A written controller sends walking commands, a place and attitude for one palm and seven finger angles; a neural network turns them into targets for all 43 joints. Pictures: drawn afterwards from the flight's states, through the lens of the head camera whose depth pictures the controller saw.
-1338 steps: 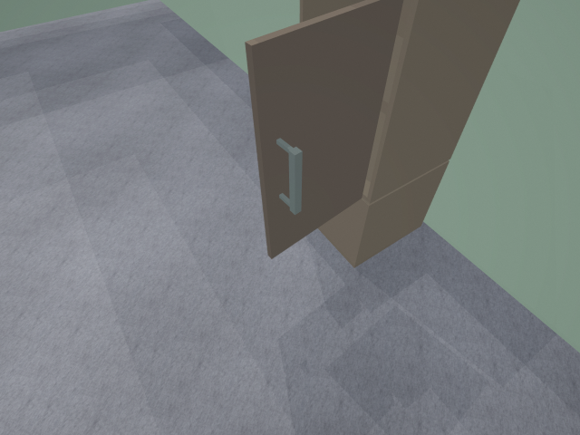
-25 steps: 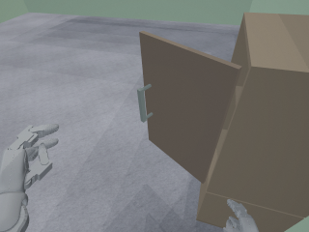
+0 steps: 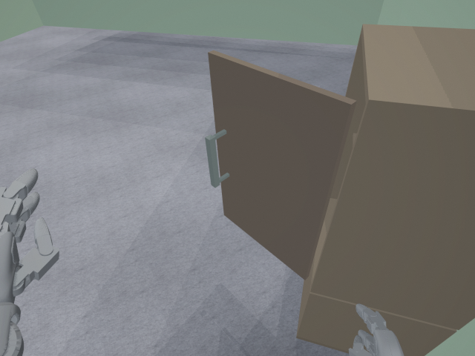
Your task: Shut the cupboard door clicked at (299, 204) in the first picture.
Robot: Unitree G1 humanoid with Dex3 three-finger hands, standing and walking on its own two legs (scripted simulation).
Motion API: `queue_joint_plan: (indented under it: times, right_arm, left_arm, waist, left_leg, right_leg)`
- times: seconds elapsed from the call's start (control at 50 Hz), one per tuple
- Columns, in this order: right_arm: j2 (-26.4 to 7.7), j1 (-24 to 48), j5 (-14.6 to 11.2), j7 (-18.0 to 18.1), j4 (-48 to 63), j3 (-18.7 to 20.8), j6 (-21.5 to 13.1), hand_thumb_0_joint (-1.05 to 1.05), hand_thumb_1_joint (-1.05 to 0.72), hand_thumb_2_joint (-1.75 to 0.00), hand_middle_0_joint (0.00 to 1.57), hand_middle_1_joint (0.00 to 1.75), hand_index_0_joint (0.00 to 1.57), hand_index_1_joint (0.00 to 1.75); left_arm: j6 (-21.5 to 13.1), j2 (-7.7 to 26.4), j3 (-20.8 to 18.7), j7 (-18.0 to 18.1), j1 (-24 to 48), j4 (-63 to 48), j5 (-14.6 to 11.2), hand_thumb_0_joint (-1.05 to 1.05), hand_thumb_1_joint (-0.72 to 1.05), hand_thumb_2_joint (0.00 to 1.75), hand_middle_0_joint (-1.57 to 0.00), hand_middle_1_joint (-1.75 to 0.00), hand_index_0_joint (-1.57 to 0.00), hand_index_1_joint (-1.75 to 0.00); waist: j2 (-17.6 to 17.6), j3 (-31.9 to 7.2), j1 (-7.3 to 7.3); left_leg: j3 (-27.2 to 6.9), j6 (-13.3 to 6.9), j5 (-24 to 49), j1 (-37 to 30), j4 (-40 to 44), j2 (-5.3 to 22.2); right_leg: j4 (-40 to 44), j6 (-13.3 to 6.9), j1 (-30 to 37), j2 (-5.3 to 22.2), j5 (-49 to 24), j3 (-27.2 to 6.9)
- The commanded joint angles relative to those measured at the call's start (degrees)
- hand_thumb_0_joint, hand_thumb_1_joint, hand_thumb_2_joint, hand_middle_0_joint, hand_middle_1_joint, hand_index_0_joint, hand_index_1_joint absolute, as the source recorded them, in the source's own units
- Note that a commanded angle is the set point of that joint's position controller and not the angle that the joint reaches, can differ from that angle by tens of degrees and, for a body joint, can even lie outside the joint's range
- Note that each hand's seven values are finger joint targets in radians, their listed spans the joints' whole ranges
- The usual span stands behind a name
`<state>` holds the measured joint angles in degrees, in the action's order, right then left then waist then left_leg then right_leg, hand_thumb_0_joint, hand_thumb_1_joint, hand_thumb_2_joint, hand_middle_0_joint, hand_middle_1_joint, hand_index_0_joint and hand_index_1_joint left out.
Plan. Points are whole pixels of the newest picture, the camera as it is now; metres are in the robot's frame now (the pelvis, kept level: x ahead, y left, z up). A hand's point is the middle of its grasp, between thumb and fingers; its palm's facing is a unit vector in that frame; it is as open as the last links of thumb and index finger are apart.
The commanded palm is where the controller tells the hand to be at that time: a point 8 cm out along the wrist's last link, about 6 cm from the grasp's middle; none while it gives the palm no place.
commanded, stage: step back with the hand held close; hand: left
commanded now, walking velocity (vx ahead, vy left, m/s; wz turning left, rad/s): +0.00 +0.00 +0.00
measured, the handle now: (218, 159) +0.64 +0.14 -0.04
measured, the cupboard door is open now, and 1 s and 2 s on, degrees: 61 61 61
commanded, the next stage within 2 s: stop stepping back and stand still in 1.84 s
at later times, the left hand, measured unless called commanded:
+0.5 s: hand (33, 253) +0.19 +0.29 +0.16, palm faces +0.38 -0.77 -0.50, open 7.4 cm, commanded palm +0.12 +0.33 +0.17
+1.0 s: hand out of the picture +0.11 +0.29 +0.16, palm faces +0.50 -0.76 -0.42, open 7.4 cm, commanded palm +0.04 +0.32 +0.17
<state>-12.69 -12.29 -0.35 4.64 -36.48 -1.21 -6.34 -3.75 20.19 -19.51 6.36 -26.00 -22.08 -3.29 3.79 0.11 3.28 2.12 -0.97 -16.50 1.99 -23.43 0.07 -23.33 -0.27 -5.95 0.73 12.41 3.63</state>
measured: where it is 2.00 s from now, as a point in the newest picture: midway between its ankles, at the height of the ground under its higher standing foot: outside the picture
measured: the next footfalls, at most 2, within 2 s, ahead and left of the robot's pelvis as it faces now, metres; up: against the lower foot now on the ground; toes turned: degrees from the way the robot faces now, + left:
right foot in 1.64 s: -0.21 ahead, -0.14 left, +0.00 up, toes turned +8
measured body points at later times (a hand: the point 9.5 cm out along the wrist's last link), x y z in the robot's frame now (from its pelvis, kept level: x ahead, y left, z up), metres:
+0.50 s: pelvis -0.03 +0.03 -0.01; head -0.02 +0.03 +0.44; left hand +0.16 +0.33 +0.19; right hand +0.15 -0.23 -0.08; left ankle -0.03 +0.10 -0.74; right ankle +0.01 -0.12 -0.74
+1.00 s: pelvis -0.09 +0.02 -0.03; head -0.08 +0.03 +0.42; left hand +0.08 +0.33 +0.18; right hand +0.09 -0.22 -0.10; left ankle -0.04 +0.10 -0.74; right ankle +0.00 -0.13 -0.74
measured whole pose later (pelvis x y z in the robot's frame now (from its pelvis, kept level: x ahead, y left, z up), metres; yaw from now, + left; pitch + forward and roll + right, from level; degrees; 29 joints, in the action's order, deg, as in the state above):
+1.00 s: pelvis -0.09 +0.02 -0.03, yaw +2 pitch +0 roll -1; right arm -12.7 -12.3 -0.3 4.1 -32.7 -0.2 -3.1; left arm -14.0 21.7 -26.1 7.9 -26.1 -27.6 -0.6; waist -1.0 0.9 0.4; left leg 1.8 -3.2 -17.0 24.4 -41.3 -0.9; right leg -36.9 2.5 -25.0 0.2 11.6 -2.7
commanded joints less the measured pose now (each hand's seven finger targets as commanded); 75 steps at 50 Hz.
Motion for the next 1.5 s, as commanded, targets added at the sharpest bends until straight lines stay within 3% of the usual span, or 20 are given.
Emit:
queue_joint_plan:
  times: [0.0, 0.06, 0.08, 0.1, 0.18, 0.26, 0.36, 0.46, 0.62, 0.7, 0.82, 0.9, 1.14, 1.22, 1.26, 1.3, 1.36, 1.4, 1.44, 1.48]
  right_arm:
    - [-5.8, 8.1, -0.1, 0.4, 9.1, 2.1, -2.5, 0.00, -0.90, -0.90, 0.20, 0.30, 0.20, 0.30]
    - [-5.9, 8.3, -0.3, 0.5, 9.3, 2.4, -2.3, 0.00, -0.90, -0.90, 0.20, 0.30, 0.20, 0.30]
    - [-7.8, 7.3, -0.7, 0.1, 11.2, 3.1, -1.0, 0.00, -0.90, -0.90, 0.20, 0.30, 0.20, 0.30]
    - [-7.2, 6.8, -0.5, 0.2, 10.0, 3.2, -0.4, 0.00, -0.90, -0.90, 0.20, 0.30, 0.20, 0.30]
    - [-6.6, 6.7, -0.4, -0.1, 10.3, 3.5, 1.1, 0.00, -0.90, -0.90, 0.20, 0.30, 0.20, 0.30]
    - [-7.5, 7.4, -0.4, 0.8, 12.1, 4.0, 2.6, 0.00, -0.90, -0.90, 0.20, 0.30, 0.20, 0.30]
    - [-7.7, 7.3, -0.5, 1.5, 13.9, 4.4, 4.9, 0.00, -0.90, -0.90, 0.20, 0.30, 0.20, 0.30]
    - [-8.3, 7.0, -0.5, 1.4, 14.6, 4.6, 5.5, 0.00, -0.90, -0.90, 0.20, 0.30, 0.20, 0.30]
    - [-9.3, 7.1, 0.0, 1.1, 15.4, 4.6, 3.5, 0.00, -0.90, -0.90, 0.20, 0.30, 0.20, 0.30]
    - [-9.1, 5.8, 0.1, 1.0, 15.3, 4.6, 2.2, 0.00, -0.90, -0.90, 0.20, 0.30, 0.20, 0.30]
    - [-9.1, 4.4, 0.4, 0.8, 13.5, 4.6, 0.9, 0.00, -0.90, -0.90, 0.20, 0.30, 0.20, 0.30]
    - [-8.5, 4.9, 0.1, 0.4, 12.9, 4.6, 0.3, 0.00, -0.90, -0.90, 0.20, 0.30, 0.20, 0.30]
    - [-8.4, 5.4, 0.0, 0.3, 13.5, 5.2, -0.7, 0.00, -0.90, -0.90, 0.20, 0.30, 0.20, 0.30]
    - [-8.5, 4.4, 0.2, 0.4, 12.8, 5.8, -0.8, 0.00, -0.90, -0.90, 0.20, 0.30, 0.20, 0.30]
    - [-7.6, 3.7, 0.4, -0.1, 12.1, 5.5, -0.6, 0.00, -0.90, -0.90, 0.20, 0.30, 0.20, 0.30]
    - [-6.6, 3.3, 0.5, -0.8, 11.1, 5.2, 0.1, 0.00, -0.90, -0.90, 0.20, 0.30, 0.20, 0.30]
    - [-6.5, 3.1, 0.4, -0.7, 10.7, 5.0, 0.8, 0.00, -0.90, -0.90, 0.20, 0.30, 0.20, 0.30]
    - [-7.4, 3.6, 0.1, 0.0, 11.4, 5.1, 0.8, 0.00, -0.90, -0.90, 0.20, 0.30, 0.20, 0.30]
    - [-8.0, 5.8, 0.1, 0.8, 12.1, 5.1, -0.2, 0.00, -0.90, -0.90, 0.20, 0.30, 0.20, 0.30]
    - [-6.4, 5.8, 0.8, 1.1, 11.2, 5.8, -1.3, 0.00, -0.90, -0.90, 0.20, 0.30, 0.20, 0.30]
  left_arm:
    - [-3.3, 10.2, -7.0, 0.8, 5.2, -8.4, -0.3, 0.00, 0.90, 0.90, -0.20, -0.30, -0.20, -0.30]
    - [-3.5, 10.2, -7.0, 0.5, 5.0, -7.5, -0.6, 0.00, 0.90, 0.90, -0.20, -0.30, -0.20, -0.30]
    - [-6.0, 15.3, -11.9, 1.1, 11.2, -11.1, -0.1, 0.00, 0.90, 0.90, -0.20, -0.30, -0.20, -0.30]
    - [-6.6, 12.5, -9.8, 1.0, 5.6, -7.4, -0.1, 0.00, 0.90, 0.90, -0.20, -0.30, -0.20, -0.30]
    - [-8.0, 12.2, -8.7, 1.5, 1.7, -9.9, 0.3, 0.00, 0.90, 0.90, -0.20, -0.30, -0.20, -0.30]
    - [-8.8, 14.4, -11.4, 2.6, -2.5, -15.7, 0.0, 0.00, 0.90, 0.90, -0.20, -0.30, -0.20, -0.30]
    - [-8.1, 15.9, -13.5, 2.8, -4.0, -16.8, -0.4, 0.00, 0.90, 0.90, -0.20, -0.30, -0.20, -0.30]
    - [-7.9, 14.4, -13.0, 2.7, -5.1, -13.9, -0.2, 0.00, 0.90, 0.90, -0.20, -0.30, -0.20, -0.30]
    - [-10.2, 14.6, -13.6, 2.6, 0.9, -18.6, 1.9, 0.00, 0.90, 0.90, -0.20, -0.30, -0.20, -0.30]
    - [-11.5, 13.8, -13.8, 2.8, 1.3, -18.8, 2.6, 0.00, 0.90, 0.90, -0.20, -0.30, -0.20, -0.30]
    - [-12.8, 13.3, -13.0, 2.5, 3.9, -16.5, 2.4, 0.00, 0.90, 0.90, -0.20, -0.30, -0.20, -0.30]
    - [-13.4, 13.0, -12.3, 2.6, 4.6, -17.1, 2.3, 0.00, 0.90, 0.90, -0.20, -0.30, -0.20, -0.30]
    - [-15.8, 14.5, -17.1, 3.1, -0.7, -18.7, 3.0, 0.00, 0.90, 0.90, -0.20, -0.30, -0.20, -0.30]
    - [-15.4, 14.8, -17.1, 3.1, 1.2, -17.0, 3.0, 0.00, 0.90, 0.90, -0.20, -0.30, -0.20, -0.30]
    - [-14.7, 14.3, -15.4, 3.3, 1.0, -16.8, 2.6, 0.00, 0.90, 0.90, -0.20, -0.30, -0.20, -0.30]
    - [-14.2, 14.5, -13.8, 3.9, 1.4, -17.6, 2.1, 0.00, 0.90, 0.90, -0.20, -0.30, -0.20, -0.30]
    - [-14.3, 15.0, -13.9, 4.8, -0.2, -19.3, 1.8, 0.00, 0.90, 0.90, -0.20, -0.30, -0.20, -0.30]
    - [-14.8, 15.2, -14.8, 5.1, -0.7, -20.4, 2.0, 0.00, 0.90, 0.90, -0.20, -0.30, -0.20, -0.30]
    - [-15.4, 14.6, -16.7, 5.3, -0.9, -21.5, 2.8, 0.00, 0.90, 0.90, -0.20, -0.30, -0.20, -0.30]
    - [-15.2, 16.7, -18.2, 4.8, 0.1, -24.5, 1.5, 0.00, 0.90, 0.90, -0.20, -0.30, -0.20, -0.30]
  waist:
    - [-1.0, 2.3, 0.16]
    - [-2.1, 1.2, 0.26]
    - [-2.3, 1.3, -2.10]
    - [-6.1, -0.4, -2.45]
    - [-7.4, -5.7, -2.82]
    - [-0.3, -12.1, -3.15]
    - [-1.2, -12.6, -3.10]
    - [-0.9, -8.5, -3.17]
    - [5.9, -4.5, -2.88]
    - [5.0, -3.2, -3.22]
    - [0.1, -2.0, -4.04]
    - [-2.9, -3.6, -3.88]
    - [2.7, -6.6, -3.64]
    - [-2.8, -3.9, -3.88]
    - [-8.2, -3.3, -4.14]
    - [-12.4, -4.2, -4.75]
    - [-9.1, -6.6, -5.31]
    - [-2.4, -6.8, -5.29]
    - [11.5, -7.5, -4.35]
    - [10.5, -10.5, -3.73]
  left_leg:
    - [-1.1, 0.0, 9.4, 8.3, 5.3, 1.3]
    - [-0.6, -0.5, 8.9, 7.5, 5.1, 1.2]
    - [-1.1, -1.4, 3.3, 12.1, 1.0, 2.3]
    - [-1.5, -1.5, 2.4, 11.1, -1.8, 1.8]
    - [-1.6, -1.0, 3.6, 12.2, -6.1, 1.4]
    - [-3.1, -0.8, 18.1, 10.5, -2.1, 3.8]
    - [-4.3, -0.3, 30.4, 14.0, -3.2, 6.1]
    - [-5.8, -1.6, 15.5, 23.2, 0.6, 7.3]
    - [-10.5, -5.4, -13.0, 42.4, 8.7, 10.7]
    - [-10.8, -6.1, -19.5, 46.7, 7.7, 10.9]
    - [-7.9, -4.5, -20.7, 41.6, 0.3, 5.7]
    - [-7.4, -4.0, -19.6, 38.6, -1.8, 5.1]
    - [-9.9, -5.9, -27.7, 52.5, 1.6, 8.7]
    - [-7.8, -4.4, -29.0, 50.1, -5.3, 5.9]
    - [-6.3, -2.5, -23.8, 40.9, -12.3, 3.3]
    - [-4.5, -1.0, -16.9, 29.1, -17.0, 1.3]
    - [-6.2, -2.0, -14.5, 24.4, -11.3, 2.4]
    - [-9.7, -4.1, -22.4, 31.5, -3.3, 5.7]
    - [-18.9, -8.4, -31.8, 48.4, 10.4, 15.6]
    - [-19.1, -8.6, -16.5, 42.7, 10.5, 19.6]
  right_leg:
    - [4.3, -0.4, 1.5, -0.1, -3.6, -1.4]
    - [4.8, -0.2, 1.5, 0.2, -2.7, -1.9]
    - [7.7, -0.7, -2.3, 4.0, -2.6, -8.9]
    - [9.0, -1.4, -4.1, 6.3, -1.3, -10.4]
    - [6.8, -3.3, -3.4, 10.3, -7.0, -11.8]
    - [-3.0, -1.4, 0.8, 6.6, -22.3, -6.4]
    - [-8.7, -0.2, 2.6, 4.4, -31.4, -5.5]
    - [-9.9, 0.4, 2.8, 3.1, -21.8, -5.9]
    - [-18.2, 1.9, 10.5, -1.0, -12.0, -4.2]
    - [-20.2, 2.0, 11.3, -1.6, -10.7, -5.0]
    - [-13.4, 0.0, 2.2, 1.3, -9.8, -12.2]
    - [-11.3, -0.2, -1.4, 1.8, -5.6, -13.0]
    - [-21.2, 0.4, 9.2, -0.7, -8.7, -11.9]
    - [-13.8, -1.4, 1.2, 2.8, -1.1, -18.4]
    - [-4.9, -3.6, -10.0, 7.6, 6.8, -23.8]
    - [3.1, -5.0, -20.2, 11.1, 14.2, -24.8]
    - [1.3, -3.3, -21.3, 8.2, 13.2, -18.2]
    - [-5.8, -0.8, -15.3, 3.3, 12.9, -13.0]
    - [-28.4, 1.6, 1.5, -3.7, 2.7, -6.0]
    - [-36.3, 2.1, -0.5, -5.2, 7.5, -5.1]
